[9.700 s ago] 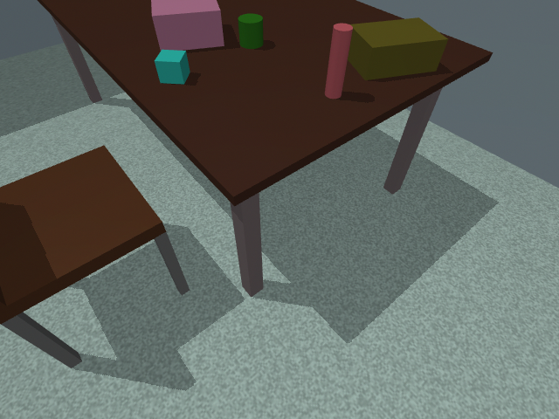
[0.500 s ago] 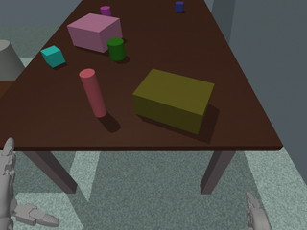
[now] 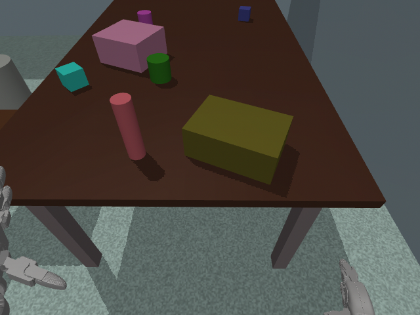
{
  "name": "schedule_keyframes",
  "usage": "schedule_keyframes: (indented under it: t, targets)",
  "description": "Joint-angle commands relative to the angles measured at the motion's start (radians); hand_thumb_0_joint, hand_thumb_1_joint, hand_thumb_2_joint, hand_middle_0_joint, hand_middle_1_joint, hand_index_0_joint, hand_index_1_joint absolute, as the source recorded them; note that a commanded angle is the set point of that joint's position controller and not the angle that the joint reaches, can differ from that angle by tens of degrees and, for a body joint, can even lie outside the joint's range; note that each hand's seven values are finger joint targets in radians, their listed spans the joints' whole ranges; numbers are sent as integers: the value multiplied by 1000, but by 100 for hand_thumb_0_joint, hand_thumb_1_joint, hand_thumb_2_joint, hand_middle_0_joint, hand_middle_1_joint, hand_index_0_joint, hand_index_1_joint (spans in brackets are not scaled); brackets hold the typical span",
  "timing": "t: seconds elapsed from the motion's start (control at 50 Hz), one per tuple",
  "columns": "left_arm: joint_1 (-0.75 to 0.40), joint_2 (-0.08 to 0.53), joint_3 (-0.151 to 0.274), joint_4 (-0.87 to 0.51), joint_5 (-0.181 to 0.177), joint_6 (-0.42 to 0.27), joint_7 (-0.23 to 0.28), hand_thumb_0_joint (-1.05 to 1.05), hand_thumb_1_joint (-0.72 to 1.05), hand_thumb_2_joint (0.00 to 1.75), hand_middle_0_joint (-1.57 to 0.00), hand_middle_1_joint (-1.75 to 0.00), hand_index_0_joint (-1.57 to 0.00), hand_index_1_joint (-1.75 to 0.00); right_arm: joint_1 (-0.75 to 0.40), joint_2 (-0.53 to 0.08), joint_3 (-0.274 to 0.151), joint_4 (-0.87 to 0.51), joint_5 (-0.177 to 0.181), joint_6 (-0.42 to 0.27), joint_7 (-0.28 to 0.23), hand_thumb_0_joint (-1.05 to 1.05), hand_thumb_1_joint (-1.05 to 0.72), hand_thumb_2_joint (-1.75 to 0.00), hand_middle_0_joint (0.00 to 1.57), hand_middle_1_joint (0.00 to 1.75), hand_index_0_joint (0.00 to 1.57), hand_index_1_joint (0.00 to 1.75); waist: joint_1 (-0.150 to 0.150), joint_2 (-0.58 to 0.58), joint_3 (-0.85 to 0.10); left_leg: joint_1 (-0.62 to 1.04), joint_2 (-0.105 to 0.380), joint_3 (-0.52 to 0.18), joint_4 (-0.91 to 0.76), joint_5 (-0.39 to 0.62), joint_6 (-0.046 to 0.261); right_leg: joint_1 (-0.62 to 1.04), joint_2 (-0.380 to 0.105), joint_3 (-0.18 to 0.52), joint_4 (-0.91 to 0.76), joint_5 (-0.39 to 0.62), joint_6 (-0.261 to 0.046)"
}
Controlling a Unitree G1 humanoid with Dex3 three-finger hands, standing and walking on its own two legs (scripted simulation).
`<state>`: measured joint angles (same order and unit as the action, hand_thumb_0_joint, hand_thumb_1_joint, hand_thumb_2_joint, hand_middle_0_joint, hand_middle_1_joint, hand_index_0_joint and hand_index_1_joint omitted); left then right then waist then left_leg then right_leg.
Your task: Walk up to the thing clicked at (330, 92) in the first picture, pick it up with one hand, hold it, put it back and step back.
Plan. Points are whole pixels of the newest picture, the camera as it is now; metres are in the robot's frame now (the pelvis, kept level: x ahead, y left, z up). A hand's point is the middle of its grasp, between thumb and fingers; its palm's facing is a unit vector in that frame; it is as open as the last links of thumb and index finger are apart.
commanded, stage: go down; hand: left
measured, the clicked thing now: (129, 129) +0.54 +0.22 +0.04
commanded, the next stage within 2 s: none
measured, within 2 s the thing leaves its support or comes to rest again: neither
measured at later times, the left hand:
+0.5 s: hand (24, 170) +0.33 +0.35 +0.12, palm faces +0.14 -0.99 -0.01, open 17.5 cm
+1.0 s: hand (21, 157) +0.36 +0.37 +0.13, palm faces +0.14 -0.99 +0.00, open 17.6 cm
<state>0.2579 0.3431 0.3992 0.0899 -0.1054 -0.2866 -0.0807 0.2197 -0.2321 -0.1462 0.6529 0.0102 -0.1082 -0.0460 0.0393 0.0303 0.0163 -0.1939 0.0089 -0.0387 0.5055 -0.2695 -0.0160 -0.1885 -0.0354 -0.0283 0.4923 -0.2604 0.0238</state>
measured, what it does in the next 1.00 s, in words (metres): stands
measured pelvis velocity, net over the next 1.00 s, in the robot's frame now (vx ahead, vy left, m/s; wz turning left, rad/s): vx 0.01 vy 0.01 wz -0.02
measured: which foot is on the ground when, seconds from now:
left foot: down 0.00-1.00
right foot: down 0.00-1.00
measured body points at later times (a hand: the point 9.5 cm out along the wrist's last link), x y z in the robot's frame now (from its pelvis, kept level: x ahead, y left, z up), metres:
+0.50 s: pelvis +0.00 +0.01 +0.00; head +0.01 +0.02 +0.45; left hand +0.31 +0.40 +0.13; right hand +0.15 -0.25 -0.08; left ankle +0.00 +0.13 -0.74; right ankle +0.00 -0.13 -0.74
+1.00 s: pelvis +0.01 +0.01 +0.00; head +0.03 +0.02 +0.45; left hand +0.34 +0.42 +0.13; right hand +0.17 -0.24 -0.08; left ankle +0.00 +0.13 -0.74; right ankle +0.00 -0.13 -0.74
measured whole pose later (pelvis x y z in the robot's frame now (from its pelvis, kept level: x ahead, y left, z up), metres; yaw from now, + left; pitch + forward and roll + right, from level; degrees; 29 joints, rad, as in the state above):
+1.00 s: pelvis +0.01 +0.01 +0.00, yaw -1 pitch +7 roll -1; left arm -0.44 0.71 0.61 0.93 -0.26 -0.14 -0.61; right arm 0.19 -0.23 0.02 0.73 0.00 -0.23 -0.15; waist -0.04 0.00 -0.09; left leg -0.39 0.02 -0.03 0.58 -0.30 0.00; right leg -0.36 -0.03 -0.02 0.50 -0.25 0.04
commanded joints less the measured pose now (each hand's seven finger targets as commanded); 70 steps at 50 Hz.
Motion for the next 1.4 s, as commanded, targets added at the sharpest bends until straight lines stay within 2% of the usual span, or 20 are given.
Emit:
schedule_keyframes:
  t: [0.0, 0.1, 0.2, 0.3, 0.34, 0.38, 0.42, 0.56, 0.6, 0.64, 0.78, 0.8, 0.9, 0.96, 1.06, 1.16, 1.18, 1.2, 1.24, 1.38]
  targets:
    - [-385, 344, 153, -104, -75, -61, -82, 0, -60, 4, -7, -6, -6, -7, -105, -127, -12, -136, 19, -60, -30, 0, 55, -5, 5, 5, 5, 5, -45, 8, -126, -11, -27, 45, -79, 88, 26, -11, 16, -16, -81, 99, -14]
    - [-550, 461, 212, 97, -149, -14, -221, 0, -55, 5, -5, -5, -6, -5, -104, -136, 11, -81, 29, -65, -51, 0, 56, -4, 5, 5, 5, 5, -36, 83, -178, -25, -23, 38, -74, 161, 22, 11, 18, -20, -61, 166, -28]
    - [-666, 497, 222, 309, -201, 43, -350, 0, -54, 5, -4, -5, -5, -5, -143, -152, 36, -100, 31, -92, -58, 0, 55, -4, 5, 5, 5, 5, -43, 72, -214, -36, -11, 25, -75, 200, 16, -5, 29, -25, -50, 184, -35]
    - [-793, 587, 251, 439, -212, 77, -433, 0, -55, 6, -4, -5, -5, -5, -120, -151, 81, -117, 21, -111, -71, 0, 55, -4, 5, 5, 5, 5, -41, 53, -268, -27, -7, 17, -69, 219, 16, -20, 33, -25, -52, 190, -33]
    - [-826, 613, 262, 474, -214, 84, -451, 0, -55, 6, -4, -5, -5, -5, -112, -174, 64, -118, 18, -119, -78, 0, 56, -4, 5, 5, 5, 5, -45, 63, -259, -27, -8, 19, -72, 197, 17, -34, 34, -24, -60, 170, -33]
    - [-890, 592, 229, 488, -212, 88, -471, 0, -56, 7, -4, -5, -5, -6, -107, -162, 77, -114, 14, -127, -83, 0, 56, -4, 5, 5, 5, 5, -55, 47, -291, -5, -9, 20, -60, 224, 16, -54, 35, -18, -56, 191, -31]
    - [-878, 667, 278, 522, -201, 88, -474, 0, -54, 6, -4, -5, -5, -5, -109, -182, 72, -114, 9, -135, -90, 0, 56, -4, 5, 5, 5, 5, -41, 90, -299, -8, -12, 23, -55, 236, 11, -55, 33, -19, -53, 195, -33]
    - [-965, 669, 249, 535, -191, 86, -481, 0, -54, 7, -4, -5, -4, -5, -91, -143, 108, -50, 2, -150, -99, 0, 57, -4, 5, 5, 5, 5, -47, 109, -287, -28, -8, 16, -57, 173, 9, -102, 39, -20, -59, 143, -35]
    - [-968, 699, 276, 543, -194, 81, -477, 0, -54, 8, -4, -6, -5, -6, -142, -168, 97, -112, 2, -159, -105, 0, 57, -4, 5, 5, 5, 5, -42, 82, -332, -30, -15, 23, -37, 198, 15, -71, 35, -16, -60, 168, -32]
    - [-1003, 685, 245, 535, -186, 85, -480, 0, -58, 8, -5, -6, -5, -6, -84, -128, 112, -22, 3, -150, -106, 0, 57, -4, 5, 5, 5, 5, -55, 115, -323, -16, -13, 23, -33, 217, 13, -98, 36, -16, -56, 182, -34]
    - [-993, 729, 279, 606, -186, 80, -499, 0, -57, 7, -4, -6, -5, -6, -119, -182, 92, -73, -2, -167, -120, 0, 56, -4, 5, 5, 5, 5, -70, 111, -379, 27, 4, 8, 0, 373, 4, -103, 43, -28, -27, 270, -36]
    - [-989, 725, 271, 609, -182, 80, -502, 0, -57, 7, -4, -6, -5, -5, -99, -151, 116, -45, -3, -166, -114, 0, 56, -4, 5, 5, 5, 5, -59, 125, -367, 15, 5, 6, 1, 381, 3, -108, 45, -28, -27, 267, -37]
    - [-998, 754, 288, 639, -187, 77, -524, 0, -59, 7, -4, -6, -5, -6, -70, -147, 116, -60, -6, -169, -116, 0, 56, -4, 5, 5, 5, 5, -81, 88, -368, -17, -12, 25, 29, 362, 22, -102, 34, -15, -22, 308, -25]
    - [-1041, 748, 263, 654, -187, 81, -533, 0, -61, 6, -5, -6, -5, -6, -74, -153, 108, -21, -5, -168, -115, 0, 55, -5, 5, 5, 5, 5, -86, 116, -352, -10, -5, 15, 21, 335, 15, -157, 39, -23, -16, 257, -33]
    - [-1134, 826, 285, 677, -167, 66, -535, 0, -57, 9, -4, -6, -4, -6, -140, -160, 116, -86, -8, -180, -118, 0, 57, -4, 5, 5, 5, 5, -83, 108, -373, -53, -17, 15, 35, 233, 18, -158, 35, -19, -5, 203, -32]
    - [-1168, 836, 262, 757, -161, 65, -557, 0, -59, 8, -5, -6, -5, -7, -101, -139, 132, -26, -7, -171, -117, 0, 56, -5, 5, 5, 5, 5, -95, 146, -382, -59, -10, 7, 69, 280, 16, -216, 36, -20, 25, 216, -35]
    - [-1175, 864, 280, 760, -158, 63, -556, 0, -60, 7, -5, -6, -5, -7, -158, -170, 125, -126, -10, -182, -120, 0, 56, -5, 5, 5, 5, 5, -98, 117, -436, -52, -11, 6, 79, 287, 18, -195, 36, -19, 29, 225, -33]
    - [-1150, 887, 297, 809, -152, 68, -552, 0, -60, 7, -5, -6, -5, -6, -110, -188, 99, -75, -13, -180, -123, 0, 56, -5, 5, 5, 5, 5, -104, 110, -433, -67, -9, 3, 85, 301, 19, -193, 36, -18, 37, 238, -33]
    - [-1181, 894, 289, 794, -149, 65, -552, 0, -61, 7, -5, -6, -5, -7, -130, -163, 132, -117, -12, -179, -117, 0, 56, -5, 5, 5, 5, 5, -95, 132, -424, -81, -10, 8, 90, 280, 17, -209, 36, -17, 40, 219, -35]
    - [-1212, 939, 305, 832, -137, 66, -547, 0, -61, 7, -6, -7, -5, -7, -104, -186, 107, -127, -10, -178, -122, 0, 56, -5, 5, 5, 5, 5, -107, 133, -470, -101, -4, 1, 130, 309, 19, -244, 41, -20, 74, 228, -35]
